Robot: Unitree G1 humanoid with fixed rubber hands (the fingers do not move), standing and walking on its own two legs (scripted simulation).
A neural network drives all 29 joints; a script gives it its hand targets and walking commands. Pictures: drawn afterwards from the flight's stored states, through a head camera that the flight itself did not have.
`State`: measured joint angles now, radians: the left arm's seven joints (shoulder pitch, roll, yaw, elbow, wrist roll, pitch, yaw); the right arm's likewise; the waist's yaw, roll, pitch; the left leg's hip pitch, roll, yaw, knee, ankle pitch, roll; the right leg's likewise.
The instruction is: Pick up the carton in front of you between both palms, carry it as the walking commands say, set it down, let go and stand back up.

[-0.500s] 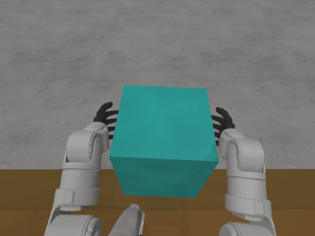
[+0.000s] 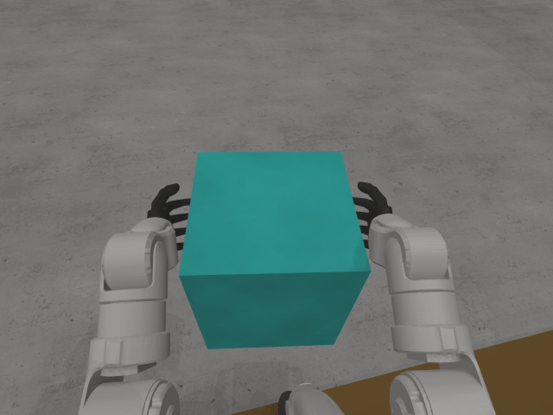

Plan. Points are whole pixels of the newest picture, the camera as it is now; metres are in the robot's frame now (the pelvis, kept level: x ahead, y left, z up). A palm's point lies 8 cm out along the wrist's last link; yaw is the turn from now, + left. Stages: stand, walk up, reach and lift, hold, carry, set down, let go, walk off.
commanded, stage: carry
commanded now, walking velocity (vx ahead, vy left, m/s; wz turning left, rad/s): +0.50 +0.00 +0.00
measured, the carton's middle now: (270, 255) +0.36 -0.04 +0.02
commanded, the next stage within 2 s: none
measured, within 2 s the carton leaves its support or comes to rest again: neither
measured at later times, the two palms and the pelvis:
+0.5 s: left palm (168, 137) +0.71 +0.15 -0.02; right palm (297, 133) +0.73 -0.15 -0.03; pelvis +0.37 -0.03 -0.12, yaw -2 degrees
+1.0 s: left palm (201, 79) +1.07 +0.09 -0.08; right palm (298, 79) +1.05 -0.21 -0.07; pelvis +0.71 -0.04 -0.18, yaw -1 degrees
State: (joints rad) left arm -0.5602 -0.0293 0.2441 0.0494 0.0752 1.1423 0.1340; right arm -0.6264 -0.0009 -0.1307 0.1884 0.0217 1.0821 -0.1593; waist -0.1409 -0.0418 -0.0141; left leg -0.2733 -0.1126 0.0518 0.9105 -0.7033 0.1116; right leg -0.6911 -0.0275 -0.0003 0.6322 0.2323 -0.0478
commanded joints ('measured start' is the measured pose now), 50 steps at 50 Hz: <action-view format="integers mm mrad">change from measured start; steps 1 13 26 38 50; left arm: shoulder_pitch -657 -878 -689 -698 -634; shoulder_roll -946 -1165 -1062 -1041 -948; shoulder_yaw -649 -763 -781 -675 -744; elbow -63 -63 -45 -96 -128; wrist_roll -311 -571 -559 -381 -356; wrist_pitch -43 -60 -91 -51 -47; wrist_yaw -180 -265 -268 -181 -188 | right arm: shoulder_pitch -671 -655 -531 -773 -609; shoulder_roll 1130 1077 902 1150 1043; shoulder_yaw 636 510 549 665 665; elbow -163 -149 -237 -310 -240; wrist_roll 460 262 184 460 399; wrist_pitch -16 2 0 18 12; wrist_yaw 285 222 191 267 277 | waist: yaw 46 212 210 81 128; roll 190 -11 -56 128 169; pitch -376 -421 -376 -508 -527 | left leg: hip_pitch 111 -478 -11 360 313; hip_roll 158 134 94 335 230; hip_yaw -133 -89 58 -376 -5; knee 7 210 -613 -419 -184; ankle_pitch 697 296 1154 962 1354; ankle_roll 52 -107 -21 152 -40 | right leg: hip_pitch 319 599 588 -186 531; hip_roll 36 -219 10 -19 81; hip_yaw -73 440 90 7 -167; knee -129 -113 417 635 -276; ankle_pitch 231 -81 -98 -622 -72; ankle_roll -40 -256 -77 24 -30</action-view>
